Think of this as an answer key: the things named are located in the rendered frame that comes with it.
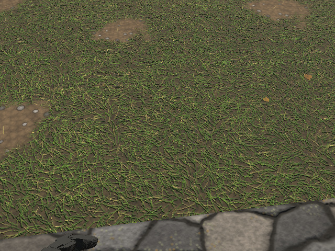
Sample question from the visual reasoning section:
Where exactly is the left robot hand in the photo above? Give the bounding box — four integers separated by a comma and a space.
41, 233, 98, 251

